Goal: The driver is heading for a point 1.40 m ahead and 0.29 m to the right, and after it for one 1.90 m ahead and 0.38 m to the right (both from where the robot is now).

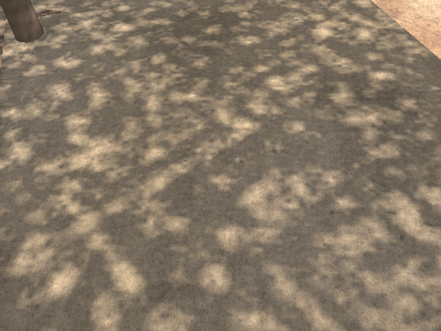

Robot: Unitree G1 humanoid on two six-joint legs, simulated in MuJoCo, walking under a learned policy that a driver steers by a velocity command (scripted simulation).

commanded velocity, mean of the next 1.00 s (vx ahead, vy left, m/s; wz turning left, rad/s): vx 0.48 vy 0.00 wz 0.00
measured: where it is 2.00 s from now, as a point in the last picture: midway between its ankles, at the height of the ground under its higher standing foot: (248, 226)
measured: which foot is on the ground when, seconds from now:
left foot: up 0.00-0.42, down 0.44-0.96, up 0.98-1.00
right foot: down 0.00-0.44, up 0.46-0.94, down 0.96-1.00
